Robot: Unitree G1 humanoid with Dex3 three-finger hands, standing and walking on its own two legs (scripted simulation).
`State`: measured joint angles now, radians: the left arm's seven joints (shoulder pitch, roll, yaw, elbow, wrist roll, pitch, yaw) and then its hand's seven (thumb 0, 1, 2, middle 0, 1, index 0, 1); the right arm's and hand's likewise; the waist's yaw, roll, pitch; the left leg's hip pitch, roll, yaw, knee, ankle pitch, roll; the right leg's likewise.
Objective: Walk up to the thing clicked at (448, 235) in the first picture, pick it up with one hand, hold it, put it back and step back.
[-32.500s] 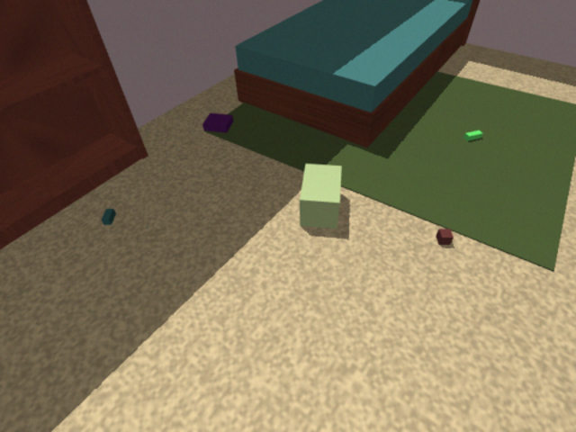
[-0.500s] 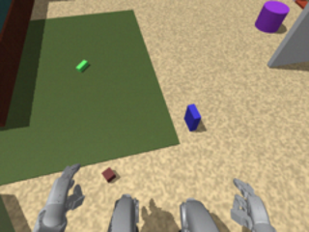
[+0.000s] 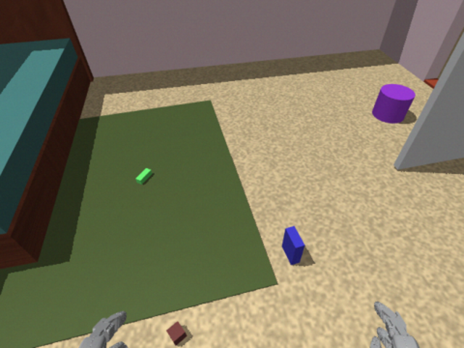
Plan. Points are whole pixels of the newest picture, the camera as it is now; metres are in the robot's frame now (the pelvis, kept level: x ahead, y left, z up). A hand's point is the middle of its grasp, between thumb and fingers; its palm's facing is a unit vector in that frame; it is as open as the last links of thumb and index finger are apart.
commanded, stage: home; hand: left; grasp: from above
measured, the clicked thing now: (176, 333) +0.39 +0.24 -0.69
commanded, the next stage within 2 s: stand in 1.92 s
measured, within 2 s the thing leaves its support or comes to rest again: neither
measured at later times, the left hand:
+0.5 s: hand out of the picture +0.16 +0.18 -0.05, palm faces +0.06 -0.98 -0.21, open 7.4 cm
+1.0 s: hand out of the picture +0.15 +0.18 -0.05, palm faces +0.06 -0.98 -0.21, open 7.4 cm
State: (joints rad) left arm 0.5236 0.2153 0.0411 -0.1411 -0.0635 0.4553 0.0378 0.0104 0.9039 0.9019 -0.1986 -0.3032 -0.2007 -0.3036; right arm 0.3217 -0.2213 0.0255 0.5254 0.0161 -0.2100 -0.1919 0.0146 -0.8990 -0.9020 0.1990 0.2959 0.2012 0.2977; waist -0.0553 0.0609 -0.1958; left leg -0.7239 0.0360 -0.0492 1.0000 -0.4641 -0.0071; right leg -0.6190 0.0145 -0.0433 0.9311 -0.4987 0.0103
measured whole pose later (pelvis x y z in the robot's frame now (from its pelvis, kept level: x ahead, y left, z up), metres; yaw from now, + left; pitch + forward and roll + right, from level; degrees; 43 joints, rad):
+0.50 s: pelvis +0.00 +0.00 +0.00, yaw +0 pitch +9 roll -2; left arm 0.50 0.22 0.03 -0.11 -0.05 0.44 0.02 0.01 0.90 0.90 -0.20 -0.30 -0.20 -0.30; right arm 0.30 -0.22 0.04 0.54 0.00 -0.24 -0.18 0.02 -0.90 -0.90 0.20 0.30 0.20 0.30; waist -0.04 0.05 -0.16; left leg -0.70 0.03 -0.05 1.00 -0.46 -0.01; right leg -0.60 0.01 -0.04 0.94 -0.50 0.01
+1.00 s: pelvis -0.01 +0.00 +0.00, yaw +0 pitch +9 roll -2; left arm 0.50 0.22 0.03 -0.12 -0.05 0.45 0.02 0.01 0.90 0.90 -0.20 -0.30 -0.20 -0.30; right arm 0.30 -0.22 0.03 0.54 0.01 -0.24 -0.19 0.02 -0.90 -0.90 0.20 0.30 0.20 0.30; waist -0.03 0.05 -0.16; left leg -0.71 0.03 -0.05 1.00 -0.45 -0.01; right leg -0.61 0.01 -0.04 0.95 -0.50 0.01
